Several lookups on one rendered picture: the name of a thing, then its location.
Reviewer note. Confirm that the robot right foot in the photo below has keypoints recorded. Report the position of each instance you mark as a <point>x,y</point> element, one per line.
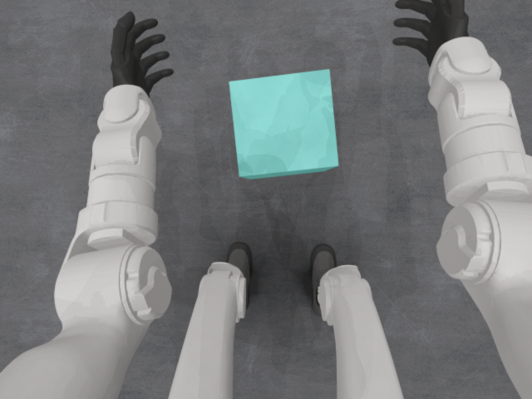
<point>323,259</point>

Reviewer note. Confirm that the left robot forearm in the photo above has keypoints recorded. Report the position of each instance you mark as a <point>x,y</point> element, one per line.
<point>120,203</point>

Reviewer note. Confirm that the right robot forearm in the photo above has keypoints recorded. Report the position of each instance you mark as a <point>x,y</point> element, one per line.
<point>480,134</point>

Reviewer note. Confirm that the right robot upper arm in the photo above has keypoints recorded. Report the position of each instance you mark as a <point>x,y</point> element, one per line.
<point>487,245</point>

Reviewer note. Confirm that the left robot upper arm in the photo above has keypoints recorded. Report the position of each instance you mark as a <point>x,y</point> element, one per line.
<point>106,301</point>

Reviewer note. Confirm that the right robot shin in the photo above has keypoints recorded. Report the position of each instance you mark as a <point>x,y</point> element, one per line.
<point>351,269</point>

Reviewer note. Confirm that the right robot hand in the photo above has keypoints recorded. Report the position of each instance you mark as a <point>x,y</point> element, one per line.
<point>448,21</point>

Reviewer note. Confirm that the carton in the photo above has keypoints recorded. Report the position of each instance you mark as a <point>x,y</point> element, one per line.
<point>284,125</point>

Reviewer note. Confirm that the left robot hand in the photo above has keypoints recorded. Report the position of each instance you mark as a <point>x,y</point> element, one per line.
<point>126,66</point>

